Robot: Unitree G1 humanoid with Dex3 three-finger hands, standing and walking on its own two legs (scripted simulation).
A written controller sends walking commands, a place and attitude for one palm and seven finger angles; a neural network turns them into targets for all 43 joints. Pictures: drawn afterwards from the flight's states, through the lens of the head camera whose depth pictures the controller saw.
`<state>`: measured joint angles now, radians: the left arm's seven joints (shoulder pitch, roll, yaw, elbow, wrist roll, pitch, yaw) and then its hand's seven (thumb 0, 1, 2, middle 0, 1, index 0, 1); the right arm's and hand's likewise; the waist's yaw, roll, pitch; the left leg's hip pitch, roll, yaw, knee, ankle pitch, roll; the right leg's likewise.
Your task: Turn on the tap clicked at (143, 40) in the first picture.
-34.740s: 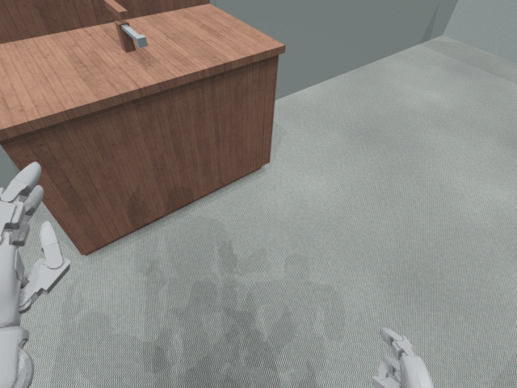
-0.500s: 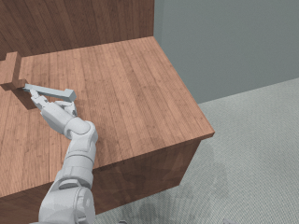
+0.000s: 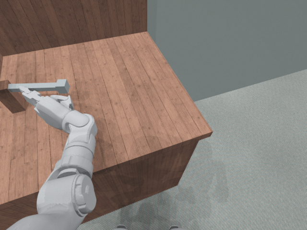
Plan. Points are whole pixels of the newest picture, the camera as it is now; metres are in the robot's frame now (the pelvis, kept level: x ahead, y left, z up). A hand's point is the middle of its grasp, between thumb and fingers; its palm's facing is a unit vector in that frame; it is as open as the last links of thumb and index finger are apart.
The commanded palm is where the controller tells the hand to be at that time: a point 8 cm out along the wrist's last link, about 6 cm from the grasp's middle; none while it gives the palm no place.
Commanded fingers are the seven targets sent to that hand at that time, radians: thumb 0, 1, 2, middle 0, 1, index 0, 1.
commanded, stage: push the lever round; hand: left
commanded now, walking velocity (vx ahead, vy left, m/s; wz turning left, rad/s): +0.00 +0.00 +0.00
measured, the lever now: (62, 86) +0.49 +0.24 +0.09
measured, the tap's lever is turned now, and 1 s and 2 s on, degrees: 73 86 86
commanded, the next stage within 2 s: lift the hand up off the lever in 0.02 s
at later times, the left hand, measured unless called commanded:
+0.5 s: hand (67, 91) +0.47 +0.22 +0.09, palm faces +0.85 -0.53 -0.08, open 8.0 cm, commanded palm +0.41 +0.23 +0.09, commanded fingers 0.00 0.90 0.90 -0.15 -0.15 -0.15 -0.15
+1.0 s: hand (68, 88) +0.46 +0.21 +0.11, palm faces +0.82 -0.57 -0.08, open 7.8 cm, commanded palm +0.40 +0.22 +0.11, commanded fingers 0.00 0.90 0.90 -0.15 -0.15 -0.15 -0.15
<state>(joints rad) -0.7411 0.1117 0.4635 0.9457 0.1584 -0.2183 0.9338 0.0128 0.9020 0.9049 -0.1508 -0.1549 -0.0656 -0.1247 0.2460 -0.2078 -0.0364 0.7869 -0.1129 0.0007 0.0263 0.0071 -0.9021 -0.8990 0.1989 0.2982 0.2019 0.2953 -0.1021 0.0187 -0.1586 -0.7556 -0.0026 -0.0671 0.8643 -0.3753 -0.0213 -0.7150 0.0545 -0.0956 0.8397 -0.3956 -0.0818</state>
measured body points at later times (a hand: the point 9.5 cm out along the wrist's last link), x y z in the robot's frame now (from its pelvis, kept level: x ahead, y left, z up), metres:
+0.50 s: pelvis +0.01 +0.00 +0.01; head +0.06 +0.00 +0.45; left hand +0.42 +0.25 +0.10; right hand +0.04 -0.25 -0.13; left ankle +0.02 +0.13 -0.69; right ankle +0.00 -0.07 -0.69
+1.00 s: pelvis +0.03 +0.01 +0.02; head +0.07 +0.00 +0.46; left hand +0.41 +0.24 +0.11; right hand +0.11 -0.23 -0.12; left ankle +0.02 +0.13 -0.69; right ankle +0.00 -0.07 -0.69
